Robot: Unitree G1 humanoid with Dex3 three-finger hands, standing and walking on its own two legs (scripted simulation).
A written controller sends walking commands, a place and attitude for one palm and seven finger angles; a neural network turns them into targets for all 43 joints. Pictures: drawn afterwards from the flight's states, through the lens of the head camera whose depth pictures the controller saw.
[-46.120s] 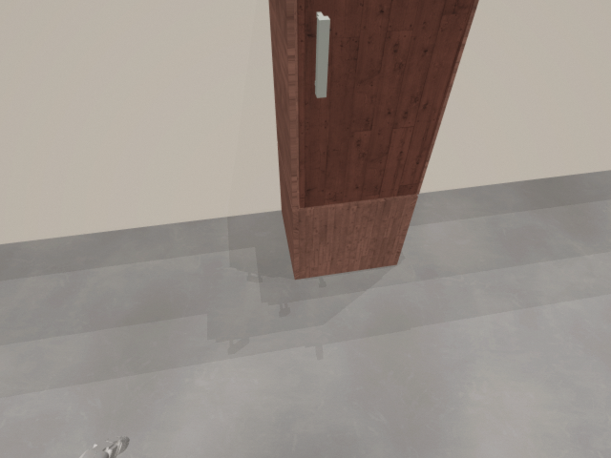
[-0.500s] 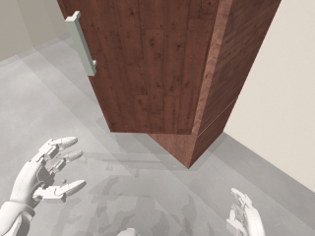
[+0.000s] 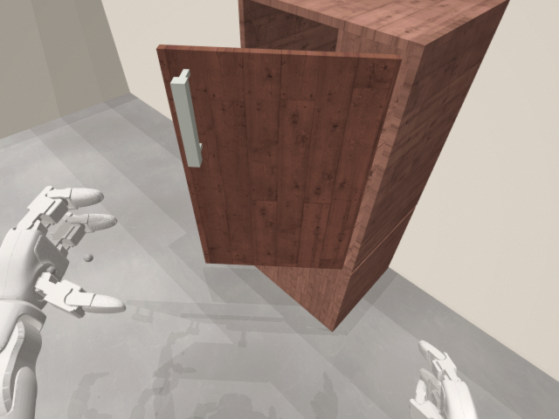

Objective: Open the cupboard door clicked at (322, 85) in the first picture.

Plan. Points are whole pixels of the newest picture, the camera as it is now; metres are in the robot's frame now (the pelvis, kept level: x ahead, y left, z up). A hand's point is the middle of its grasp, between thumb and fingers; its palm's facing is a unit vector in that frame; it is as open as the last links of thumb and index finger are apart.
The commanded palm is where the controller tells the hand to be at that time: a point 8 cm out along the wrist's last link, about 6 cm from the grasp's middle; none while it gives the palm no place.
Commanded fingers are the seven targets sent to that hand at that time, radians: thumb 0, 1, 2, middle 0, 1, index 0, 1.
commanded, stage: raise the hand with hooked fingers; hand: left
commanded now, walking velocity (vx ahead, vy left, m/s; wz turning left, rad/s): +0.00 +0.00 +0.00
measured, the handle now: (190, 120) +0.55 +0.21 +0.15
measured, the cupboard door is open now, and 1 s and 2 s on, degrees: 42 42 42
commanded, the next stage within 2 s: move the hooked fingers beside the handle in 0.82 s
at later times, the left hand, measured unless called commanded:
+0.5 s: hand (97, 216) +0.31 +0.26 +0.16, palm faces +0.05 -1.00 -0.06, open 14.0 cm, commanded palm +0.27 +0.31 +0.18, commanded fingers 0.00 -0.50 0.30 -0.30 -1.20 -0.30 -1.20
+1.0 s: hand (110, 211) +0.31 +0.24 +0.17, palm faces +0.11 -0.99 -0.04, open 14.0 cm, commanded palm +0.28 +0.29 +0.17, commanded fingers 0.00 -0.50 0.30 -0.30 -1.20 -0.30 -1.20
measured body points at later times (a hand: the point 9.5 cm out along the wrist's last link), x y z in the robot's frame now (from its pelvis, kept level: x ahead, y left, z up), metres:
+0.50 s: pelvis +0.01 -0.01 +0.01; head +0.01 -0.03 +0.46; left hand +0.30 +0.32 +0.17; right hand +0.18 -0.25 -0.06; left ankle +0.01 +0.11 -0.72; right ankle -0.01 -0.14 -0.72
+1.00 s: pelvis +0.01 -0.04 +0.01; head +0.00 -0.06 +0.46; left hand +0.30 +0.29 +0.18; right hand +0.19 -0.28 -0.06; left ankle +0.01 +0.11 -0.72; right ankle -0.01 -0.14 -0.72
